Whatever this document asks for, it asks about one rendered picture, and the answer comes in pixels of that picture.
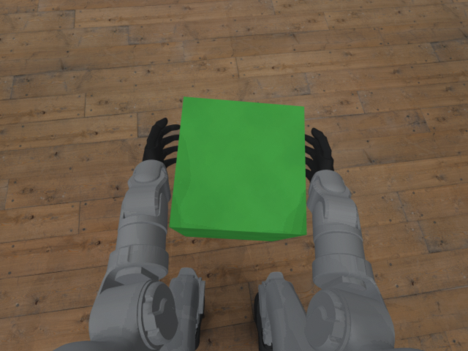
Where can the left robot forearm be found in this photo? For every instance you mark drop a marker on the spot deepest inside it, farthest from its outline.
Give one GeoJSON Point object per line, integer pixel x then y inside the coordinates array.
{"type": "Point", "coordinates": [140, 247]}

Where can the robot right hand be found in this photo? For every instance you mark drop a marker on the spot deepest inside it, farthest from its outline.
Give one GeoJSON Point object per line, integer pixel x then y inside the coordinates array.
{"type": "Point", "coordinates": [321, 153]}

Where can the left robot thigh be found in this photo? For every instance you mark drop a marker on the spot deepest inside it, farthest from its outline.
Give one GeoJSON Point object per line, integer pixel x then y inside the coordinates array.
{"type": "Point", "coordinates": [188, 293]}

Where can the left robot upper arm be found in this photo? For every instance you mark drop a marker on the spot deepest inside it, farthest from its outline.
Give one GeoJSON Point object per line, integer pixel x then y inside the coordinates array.
{"type": "Point", "coordinates": [133, 317]}

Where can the right robot upper arm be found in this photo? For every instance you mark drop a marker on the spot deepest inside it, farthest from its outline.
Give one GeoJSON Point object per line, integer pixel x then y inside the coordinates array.
{"type": "Point", "coordinates": [338, 320]}

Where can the robot left hand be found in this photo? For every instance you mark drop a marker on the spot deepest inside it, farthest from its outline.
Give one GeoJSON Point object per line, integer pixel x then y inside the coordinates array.
{"type": "Point", "coordinates": [155, 142]}

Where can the carton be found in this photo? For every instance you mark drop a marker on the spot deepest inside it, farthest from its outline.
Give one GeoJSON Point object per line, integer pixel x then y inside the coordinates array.
{"type": "Point", "coordinates": [240, 171]}

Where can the right robot thigh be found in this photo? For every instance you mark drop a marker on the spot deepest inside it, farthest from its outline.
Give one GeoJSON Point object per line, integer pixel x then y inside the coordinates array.
{"type": "Point", "coordinates": [281, 305]}

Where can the robot thigh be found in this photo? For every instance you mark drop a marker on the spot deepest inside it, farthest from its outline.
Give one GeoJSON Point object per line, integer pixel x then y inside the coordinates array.
{"type": "Point", "coordinates": [281, 305]}
{"type": "Point", "coordinates": [188, 293]}

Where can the right robot forearm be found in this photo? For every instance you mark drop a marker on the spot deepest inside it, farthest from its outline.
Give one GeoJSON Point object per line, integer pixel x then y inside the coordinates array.
{"type": "Point", "coordinates": [338, 243]}

